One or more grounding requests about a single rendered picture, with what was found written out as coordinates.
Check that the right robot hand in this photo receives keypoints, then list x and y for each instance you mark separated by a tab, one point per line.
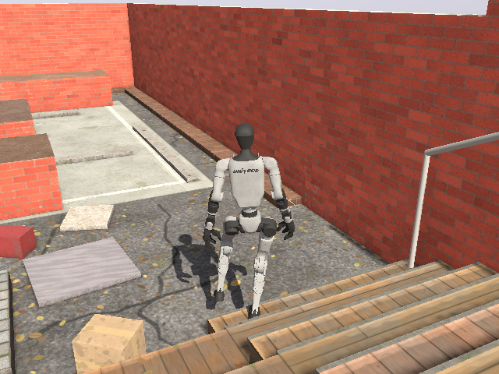
290	228

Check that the robot head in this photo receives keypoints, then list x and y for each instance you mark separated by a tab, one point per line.
244	134

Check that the robot left upper arm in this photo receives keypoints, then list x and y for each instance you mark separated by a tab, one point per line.
219	178

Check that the left robot hand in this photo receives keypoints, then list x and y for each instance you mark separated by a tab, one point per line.
208	239

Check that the robot right upper arm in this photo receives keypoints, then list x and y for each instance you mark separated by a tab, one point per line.
271	164

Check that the robot left forearm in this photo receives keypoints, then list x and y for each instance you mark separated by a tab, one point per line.
211	213

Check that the robot right forearm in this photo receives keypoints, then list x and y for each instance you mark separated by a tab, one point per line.
284	208

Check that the robot left thigh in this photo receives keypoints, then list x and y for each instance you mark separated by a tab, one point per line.
230	229

